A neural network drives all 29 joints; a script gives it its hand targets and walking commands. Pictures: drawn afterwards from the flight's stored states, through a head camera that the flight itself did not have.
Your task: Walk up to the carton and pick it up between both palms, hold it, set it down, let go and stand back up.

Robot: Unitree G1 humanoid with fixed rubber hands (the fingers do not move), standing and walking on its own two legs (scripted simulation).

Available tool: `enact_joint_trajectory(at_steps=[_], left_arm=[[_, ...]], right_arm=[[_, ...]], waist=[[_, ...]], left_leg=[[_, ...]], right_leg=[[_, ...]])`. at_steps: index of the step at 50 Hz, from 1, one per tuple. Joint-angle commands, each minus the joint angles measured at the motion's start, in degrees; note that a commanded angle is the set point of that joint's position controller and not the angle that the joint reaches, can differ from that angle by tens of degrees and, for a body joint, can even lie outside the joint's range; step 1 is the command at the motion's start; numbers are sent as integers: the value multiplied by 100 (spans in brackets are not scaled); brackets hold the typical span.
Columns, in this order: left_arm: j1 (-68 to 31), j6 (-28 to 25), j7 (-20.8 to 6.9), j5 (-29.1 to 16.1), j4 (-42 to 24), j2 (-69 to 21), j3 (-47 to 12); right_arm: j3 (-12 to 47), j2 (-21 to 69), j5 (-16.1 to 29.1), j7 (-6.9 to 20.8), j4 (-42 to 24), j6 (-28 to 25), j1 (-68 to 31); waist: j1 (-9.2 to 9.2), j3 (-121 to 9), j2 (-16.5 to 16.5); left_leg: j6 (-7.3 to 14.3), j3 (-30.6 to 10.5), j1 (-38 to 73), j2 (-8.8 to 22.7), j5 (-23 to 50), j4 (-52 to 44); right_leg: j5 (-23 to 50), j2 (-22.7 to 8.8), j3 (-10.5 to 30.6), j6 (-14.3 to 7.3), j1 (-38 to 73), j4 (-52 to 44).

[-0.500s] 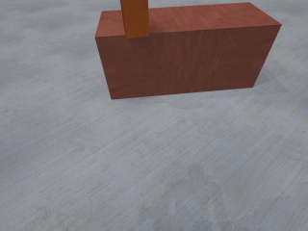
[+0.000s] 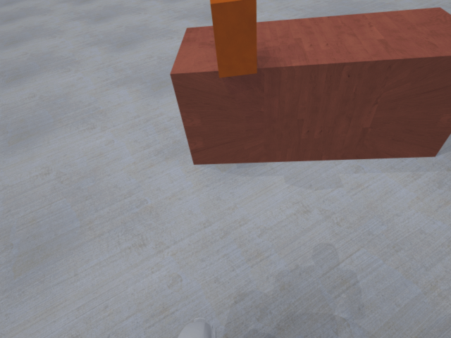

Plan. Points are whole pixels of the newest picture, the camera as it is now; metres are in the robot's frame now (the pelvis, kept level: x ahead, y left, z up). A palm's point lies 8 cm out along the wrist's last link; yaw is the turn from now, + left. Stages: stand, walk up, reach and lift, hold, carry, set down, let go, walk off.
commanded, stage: walk up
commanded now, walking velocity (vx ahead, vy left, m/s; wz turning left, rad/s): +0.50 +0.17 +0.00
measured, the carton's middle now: (233, 33) +1.30 +0.08 +0.01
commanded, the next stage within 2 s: none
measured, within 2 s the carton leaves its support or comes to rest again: neither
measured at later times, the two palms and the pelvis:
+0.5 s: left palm (134, 238) +0.38 +0.30 -0.13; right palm out of the picture +0.17 -0.17 -0.12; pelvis +0.24 +0.07 +0.00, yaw -1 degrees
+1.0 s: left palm (148, 233) +0.39 +0.26 -0.11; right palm (335, 181) +0.58 -0.23 -0.14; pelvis +0.47 +0.02 +0.00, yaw -1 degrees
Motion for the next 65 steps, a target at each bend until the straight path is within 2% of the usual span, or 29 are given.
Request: enact_joint_trajectory(at_steps=[1, 4, 6, 7, 9, 10, 11, 13, 16, 18, 26, 31, 33, 34, 35, 36, 37, 39, 41, 45, 48, 50, 53, 55, 58, 60, 61, 63, 65], left_arm=[[-407, -112, 49, -9, -549, 1042, 178], [-188, -51, 17, -59, -409, 991, 192], [-205, 15, -8, -24, -328, 1073, 283], [114, 37, -15, -62, -267, 937, 286], [785, 77, -14, -252, -536, 319, 125], [482, 59, -25, -186, -473, 819, 253], [167, 34, -46, -84, -533, 876, 256], [-112, 83, -68, 36, -498, 633, 254], [-405, 213, -40, 58, -483, 313, 184], [-527, 342, -51, 25, -553, 270, 146], [-2357, 491, -366, -16, -1206, 273, -58], [-2778, 396, -355, -4, -1313, 612, -27], [-1858, 233, -227, 2, -1115, 658, 23], [-974, 117, -152, 0, -826, 969, 137], [177, 16, -65, 113, -515, 1641, 359], [638, 56, 15, 54, -270, 2178, 466], [559, 108, 37, -64, -187, 2180, 499], [-267, 40, 44, 58, -429, 1308, 260], [-766, -4, 45, -22, -575, 1095, 227], [-511, -90, 47, -108, -401, 839, 137], [-23, -90, 100, -32, -326, 663, 120], [14, -84, 141, -24, -261, 831, 136], [-381, -45, 74, -40, -283, 724, 47], [21, 2, 40, -14, -123, 897, 144], [-129, 9, 24, -39, -110, 1194, 251], [525, 102, 33, -264, -292, 465, 132], [217, 164, 48, -200, -153, 870, 249], [144, 246, -6, -84, -13, 609, 252], [60, 346, 0, -52, -34, 201, 134]], right_arm=[[173, 96, 58, 144, -614, -76, -819], [58, -138, 87, 133, -733, -107, -852], [-33, -325, 32, 5, -267, -205, 355], [-86, -530, -29, -65, -62, -263, 1224], [-367, -1695, -50, -203, 317, -330, 2643], [-420, -1542, 85, -236, 332, -277, 2361], [-309, -1272, 66, -248, 179, -278, 1908], [-209, -888, 18, -384, 91, -299, 990], [-7, -352, 79, -358, 254, -434, 1027], [40, -243, 50, -347, 294, -486, 964], [-51, -493, 46, -324, 429, -443, 1160], [-186, -777, 29, -289, 680, -330, 1572], [-130, -438, 103, -247, 717, -293, 1555], [-53, -186, 75, -272, 730, -281, 1664], [93, 198, 140, -290, 502, -321, 1453], [122, 286, 163, -320, 264, -293, 1232], [14, -110, 123, -315, 13, -298, 968], [-74, -211, 202, -254, 159, -319, 764], [-123, -53, 38, -240, 350, -178, 1033], [-17, 291, 30, -127, 201, 64, 776], [-24, 176, -15, 13, -154, 110, -214], [58, 251, 32, 63, -377, 87, -707], [174, 192, 110, 70, -609, -53, -1212], [44, -149, 53, 9, -471, -108, -1045], [-121, -508, 8, -197, 232, -283, 1090], [-361, -1539, 9, -292, 600, -309, 2288], [-431, -1499, 119, -298, 532, -248, 1937], [-196, -823, 132, -394, 272, -258, 1113], [-72, -513, 196, -451, 247, -328, 507]], waist=[[-49, 829, -1520], [-131, 764, -1645], [-743, 188, -1507], [-995, -297, -980], [-1272, -1922, 2372], [-1144, -2132, 2097], [-1037, -1682, 1395], [-595, -943, 245], [-439, -582, 639], [-249, -506, 379], [-480, 558, 695], [-749, 514, 562], [-248, 115, 317], [147, -154, -678], [576, -653, -2538], [613, -838, -2752], [626, -828, -2697], [138, -55, -1017], [-198, -141, -842], [-378, 183, -1906], [-4, 294, -1510], [18, 415, -1429], [-149, 554, -2328], [-74, 595, -1690], [-1011, -401, -584], [-1158, -1883, 2277], [-1086, -1733, 1520], [-631, -778, -83], [-211, -383, 325]], left_leg=[[-34, 409, 443, -10, 407, -1857], [38, 470, 1597, -66, 224, -2255], [161, 563, 3008, -274, 44, -2218], [245, 130, 4315, -126, -215, -2044], [1093, -3403, 5515, 2239, -2575, -3844], [1128, -4225, 5026, 2158, -3621, -4571], [990, -4152, 4442, 2146, -3326, -4730], [886, -3084, 3617, 2141, -1893, -4163], [956, -1947, 2587, 1673, 663, -4022], [1066, -1512, 2540, 1619, 400, -4106], [772, -536, 1870, 1255, -916, -4892], [727, -373, 1916, 1176, -1733, -4846], [593, 401, 1646, 514, -1593, -3655], [476, 714, 1059, 197, -1106, -2158], [171, 870, 51, -222, -2316, -8], [71, 529, -501, -550, -2735, 865], [122, 108, -679, -460, -2480, 1497], [219, -246, -795, -19, -1569, 1839], [126, -323, -320, 172, -929, 1679], [-12, -212, -217, 120, -487, 1232], [-50, 78, -450, 91, -189, 469], [-71, 164, -419, 149, -20, -591], [10, 534, 1001, -131, 36, -2088], [45, 845, 1776, -333, -13, -2255], [238, 580, 3758, -280, 184, -2542], [1157, -2907, 5716, 2105, -465, -3680], [1096, -3405, 5034, 2119, -738, -4139], [698, -2679, 3689, 2085, 1153, -3903], [695, -1636, 2580, 1744, 2748, -3759]], right_leg=[[1865, -1142, 386, -549, -907, -1343], [1554, -1287, 412, -532, -1204, -1279], [1500, -979, -25, -501, -1272, 114], [1153, -712, -157, -365, -1999, 1387], [-1545, 266, -129, -168, -3327, 4722], [-1129, 90, 382, -279, -3121, 5287], [-957, -52, 612, -330, -3368, 5652], [-234, -420, 704, -414, -3653, 6067], [224, -661, 811, -368, -3100, 5566], [378, -707, 833, -256, -3289, 5370], [1219, -802, 272, -33, -2916, 2111], [801, -324, -243, -83, -1949, 1407], [803, -192, -429, -72, -548, 947], [435, -311, -156, -106, 645, 738], [-344, -1803, 1836, -390, 1531, -126], [-604, -2550, 3256, -826, 1703, -924], [-1042, -2589, 3773, -1130, 1187, -1282], [406, -2321, 2821, -947, 610, -887], [2412, -2162, 1913, -635, 50, -628], [2883, -1858, 1177, -751, -571, -789], [3147, -1730, 840, -827, -386, -884], [2836, -1657, 617, -812, -234, -1045], [1431, -937, -53, -647, -861, -1323], [1592, -1193, 76, -724, -1098, -978], [2140, -969, -533, -444, -1309, 1500], [-1716, 131, -311, -62, -3432, 4714], [-1398, -57, 226, -110, -3256, 5015], [-725, -326, 635, -50, -3245, 5558], [-291, -542, 772, -53, -2803, 5119]])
